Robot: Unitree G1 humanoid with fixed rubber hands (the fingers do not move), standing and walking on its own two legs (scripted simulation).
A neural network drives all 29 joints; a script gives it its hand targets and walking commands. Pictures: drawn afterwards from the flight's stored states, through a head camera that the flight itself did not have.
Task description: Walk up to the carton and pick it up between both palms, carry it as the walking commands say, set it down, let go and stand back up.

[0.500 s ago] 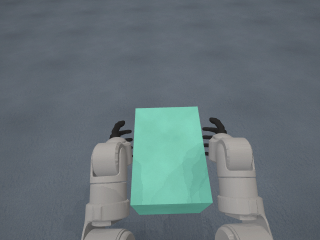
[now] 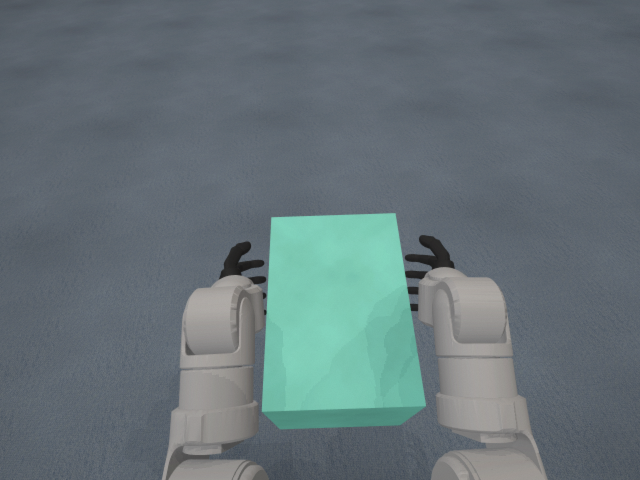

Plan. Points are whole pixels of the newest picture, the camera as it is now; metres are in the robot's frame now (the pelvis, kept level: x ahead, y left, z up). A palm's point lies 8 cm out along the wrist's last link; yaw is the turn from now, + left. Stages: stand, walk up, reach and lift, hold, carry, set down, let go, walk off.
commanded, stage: carry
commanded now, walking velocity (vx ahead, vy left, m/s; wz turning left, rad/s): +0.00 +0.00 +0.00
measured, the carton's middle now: (336, 323) +0.32 +0.00 +0.01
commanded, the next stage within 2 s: hold in 0.72 s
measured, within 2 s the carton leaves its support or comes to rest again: neither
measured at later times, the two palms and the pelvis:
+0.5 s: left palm (235, 295) +0.30 +0.12 +0.10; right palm (439, 288) +0.30 -0.12 +0.10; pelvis +0.00 +0.00 +0.00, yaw +0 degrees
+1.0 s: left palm (228, 335) +0.28 +0.14 +0.06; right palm (440, 322) +0.28 -0.13 +0.06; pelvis -0.01 +0.00 +0.01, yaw +2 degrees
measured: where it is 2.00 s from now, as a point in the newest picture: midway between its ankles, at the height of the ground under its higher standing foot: outside the picture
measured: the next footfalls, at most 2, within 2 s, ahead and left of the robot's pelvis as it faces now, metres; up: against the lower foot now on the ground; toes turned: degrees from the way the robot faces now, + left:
none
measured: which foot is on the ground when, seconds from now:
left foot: down 0.00-1.00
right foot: down 0.00-1.00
